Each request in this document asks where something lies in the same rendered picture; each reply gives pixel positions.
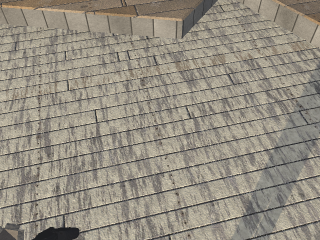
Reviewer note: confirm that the left robot hand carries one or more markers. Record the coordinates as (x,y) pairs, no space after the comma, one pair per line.
(62,233)

